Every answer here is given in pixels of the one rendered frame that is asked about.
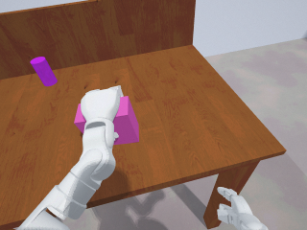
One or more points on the sponge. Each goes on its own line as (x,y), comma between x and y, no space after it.
(125,122)

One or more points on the robot right forearm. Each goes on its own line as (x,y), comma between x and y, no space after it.
(250,222)

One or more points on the right robot hand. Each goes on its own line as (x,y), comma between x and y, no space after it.
(238,207)

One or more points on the robot left upper arm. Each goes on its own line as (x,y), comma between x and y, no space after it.
(45,221)

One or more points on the robot left forearm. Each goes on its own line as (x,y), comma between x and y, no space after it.
(97,163)

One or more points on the table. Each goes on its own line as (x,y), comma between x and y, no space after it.
(191,123)

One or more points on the left robot hand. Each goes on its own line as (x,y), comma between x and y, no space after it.
(102,104)

